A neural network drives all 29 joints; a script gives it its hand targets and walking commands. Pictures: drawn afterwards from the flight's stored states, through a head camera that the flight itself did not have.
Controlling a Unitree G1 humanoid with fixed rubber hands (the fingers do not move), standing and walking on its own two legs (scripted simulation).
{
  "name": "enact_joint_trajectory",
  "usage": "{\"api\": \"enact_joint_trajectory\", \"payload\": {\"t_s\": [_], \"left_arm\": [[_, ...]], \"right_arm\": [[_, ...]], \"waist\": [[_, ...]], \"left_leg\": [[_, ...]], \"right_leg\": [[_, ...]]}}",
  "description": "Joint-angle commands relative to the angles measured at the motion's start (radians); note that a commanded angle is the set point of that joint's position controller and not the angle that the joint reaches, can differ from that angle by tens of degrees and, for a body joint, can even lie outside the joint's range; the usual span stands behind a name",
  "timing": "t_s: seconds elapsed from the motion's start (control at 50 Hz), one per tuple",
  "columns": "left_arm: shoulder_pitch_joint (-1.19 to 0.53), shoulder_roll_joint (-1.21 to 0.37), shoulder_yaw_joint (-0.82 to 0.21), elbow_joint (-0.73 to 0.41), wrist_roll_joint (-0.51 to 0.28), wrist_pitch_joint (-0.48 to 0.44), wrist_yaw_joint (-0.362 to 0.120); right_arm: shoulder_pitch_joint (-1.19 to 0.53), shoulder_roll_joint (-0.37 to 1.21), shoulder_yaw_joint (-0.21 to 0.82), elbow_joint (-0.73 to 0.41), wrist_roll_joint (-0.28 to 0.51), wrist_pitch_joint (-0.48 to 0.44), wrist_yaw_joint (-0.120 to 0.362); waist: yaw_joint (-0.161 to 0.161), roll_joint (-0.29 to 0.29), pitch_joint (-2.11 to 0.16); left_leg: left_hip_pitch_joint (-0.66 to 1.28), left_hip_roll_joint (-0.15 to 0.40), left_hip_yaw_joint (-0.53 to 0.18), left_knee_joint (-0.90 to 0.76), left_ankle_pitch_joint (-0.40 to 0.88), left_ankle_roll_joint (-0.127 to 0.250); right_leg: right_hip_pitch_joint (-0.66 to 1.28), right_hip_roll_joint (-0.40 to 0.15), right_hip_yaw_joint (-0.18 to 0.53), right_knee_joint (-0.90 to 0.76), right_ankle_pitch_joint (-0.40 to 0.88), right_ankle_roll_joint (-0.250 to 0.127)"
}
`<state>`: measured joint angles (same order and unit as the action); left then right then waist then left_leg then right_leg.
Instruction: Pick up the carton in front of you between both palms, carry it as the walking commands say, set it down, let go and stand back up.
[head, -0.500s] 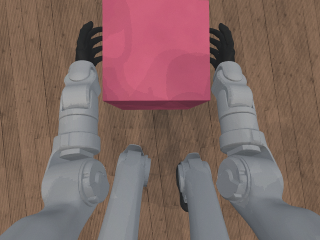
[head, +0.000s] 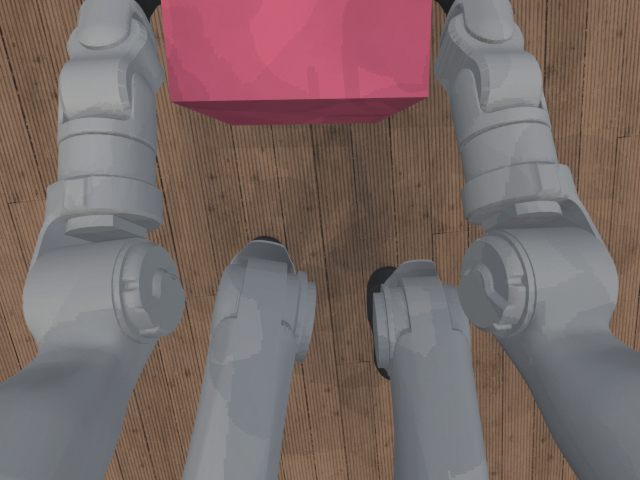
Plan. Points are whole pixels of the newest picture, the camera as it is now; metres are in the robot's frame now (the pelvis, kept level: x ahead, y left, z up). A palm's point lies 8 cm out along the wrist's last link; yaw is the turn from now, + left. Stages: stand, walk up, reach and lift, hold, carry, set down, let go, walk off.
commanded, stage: set down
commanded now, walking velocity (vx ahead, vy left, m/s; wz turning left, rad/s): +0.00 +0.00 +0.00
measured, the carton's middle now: (300, 18) +0.54 +0.10 -0.24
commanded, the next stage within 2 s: none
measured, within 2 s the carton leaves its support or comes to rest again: rests again in 1.24 s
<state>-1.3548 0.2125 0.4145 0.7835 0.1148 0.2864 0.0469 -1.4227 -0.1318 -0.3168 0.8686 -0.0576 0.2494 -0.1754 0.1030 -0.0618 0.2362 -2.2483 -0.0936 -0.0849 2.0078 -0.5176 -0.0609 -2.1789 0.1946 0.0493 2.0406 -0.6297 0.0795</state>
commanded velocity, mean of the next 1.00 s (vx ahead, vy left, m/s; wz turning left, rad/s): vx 0.00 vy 0.00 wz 0.00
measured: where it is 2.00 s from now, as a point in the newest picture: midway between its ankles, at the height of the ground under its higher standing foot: (322, 327)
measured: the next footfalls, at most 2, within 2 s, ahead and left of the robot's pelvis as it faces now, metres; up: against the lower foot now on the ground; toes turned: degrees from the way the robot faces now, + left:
none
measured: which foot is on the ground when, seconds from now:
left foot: down 0.00-1.00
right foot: down 0.00-1.00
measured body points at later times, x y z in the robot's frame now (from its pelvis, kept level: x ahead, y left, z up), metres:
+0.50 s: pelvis +0.00 +0.00 -0.03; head +0.37 +0.03 +0.21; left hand +0.52 +0.25 -0.21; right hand +0.57 -0.06 -0.21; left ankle +0.11 +0.13 -0.38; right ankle +0.09 -0.12 -0.38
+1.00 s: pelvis -0.01 -0.01 -0.04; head +0.37 +0.03 +0.20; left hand +0.52 +0.25 -0.22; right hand +0.58 -0.06 -0.22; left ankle +0.11 +0.12 -0.38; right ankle +0.09 -0.12 -0.38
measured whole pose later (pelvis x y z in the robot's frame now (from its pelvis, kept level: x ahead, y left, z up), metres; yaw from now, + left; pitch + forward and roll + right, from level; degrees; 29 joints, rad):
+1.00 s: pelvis -0.01 -0.01 -0.04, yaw +0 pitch +35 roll +0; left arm -1.45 0.27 0.50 0.94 0.16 0.22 -0.10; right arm -1.57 -0.22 -0.28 1.09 -0.06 0.19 -0.07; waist 0.12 -0.06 0.44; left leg -2.21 -0.02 -0.04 2.17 -0.56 -0.04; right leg -2.18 0.18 0.02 2.22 -0.65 0.04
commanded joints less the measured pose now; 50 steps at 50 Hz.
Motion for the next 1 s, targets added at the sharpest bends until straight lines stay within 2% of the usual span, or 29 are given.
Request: {"api": "enact_joint_trajectory", "payload": {"t_s": [0.0, 0.06, 0.14, 0.26, 0.34, 0.5, 0.56, 0.76, 0.98], "left_arm": [[-0.650, -0.820, -0.451, -0.080, -0.158, -0.036, -0.266], [-0.669, -0.804, -0.457, -0.096, -0.187, -0.044, -0.272], [-0.635, -0.818, -0.451, -0.075, -0.197, -0.047, -0.273], [-0.579, -0.818, -0.396, 0.006, -0.161, -0.049, -0.297], [-0.605, -0.783, -0.373, 0.008, -0.153, -0.058, -0.306], [-0.662, -0.701, -0.353, 0.010, -0.147, -0.078, -0.301], [-0.649, -0.681, -0.338, 0.039, -0.134, -0.080, -0.298], [-0.574, -0.635, -0.247, 0.139, -0.059, -0.065, -0.316], [-0.475, -0.535, -0.154, 0.213, 0.015, -0.046, -0.320]], "right_arm": [[-0.647, 0.844, 0.412, -0.077, 0.130, -0.035, 0.227], [-0.669, 0.865, 0.452, -0.091, 0.158, -0.044, 0.225], [-0.662, 0.890, 0.492, -0.099, 0.185, -0.057, 0.223], [-0.605, 0.887, 0.445, -0.026, 0.157, -0.059, 0.237], [-0.608, 0.870, 0.418, -0.001, 0.147, -0.062, 0.237], [-0.654, 0.797, 0.402, 0.019, 0.163, -0.076, 0.235], [-0.649, 0.762, 0.387, 0.048, 0.157, -0.079, 0.236], [-0.583, 0.667, 0.286, 0.152, 0.092, -0.069, 0.267], [-0.497, 0.553, 0.216, 0.223, 0.027, -0.050, 0.279]], "waist": [[0.082, 0.013, -1.302], [0.100, -0.040, -1.297], [0.115, -0.063, -1.317], [0.111, -0.082, -1.148], [0.114, -0.094, -1.079], [0.127, -0.078, -0.992], [0.126, -0.074, -0.936], [0.093, -0.066, -0.706], [0.072, -0.063, -0.552]], "left_leg": [[0.772, -0.004, 0.169, -0.090, 0.434, 0.005], [0.765, -0.004, 0.157, -0.064, 0.506, 0.016], [0.820, -0.007, 0.147, -0.030, 0.590, 0.029], [0.679, -0.002, 0.148, -0.014, 0.502, 0.037], [0.588, 0.005, 0.153, -0.008, 0.430, 0.040], [0.552, 0.014, 0.154, 0.007, 0.369, 0.052], [0.543, 0.016, 0.151, 0.010, 0.348, 0.056], [0.474, 0.022, 0.118, 0.010, 0.231, 0.073], [0.411, 0.026, 0.106, 0.017, 0.148, 0.079]], "right_leg": [[0.495, 0.009, -0.128, -0.110, 0.303, -0.047], [0.518, 0.008, -0.132, -0.073, 0.376, -0.046], [0.499, 0.010, -0.132, -0.048, 0.417, -0.046], [0.433, 0.008, -0.119, -0.043, 0.382, -0.048], [0.438, 0.006, -0.103, -0.039, 0.364, -0.052], [0.420, 0.001, -0.086, -0.027, 0.314, -0.062], [0.395, -0.003, -0.088, -0.024, 0.290, -0.065], [0.264, -0.012, -0.090, -0.027, 0.170, -0.076], [0.238, -0.026, -0.076, -0.027, 0.116, -0.083]]}}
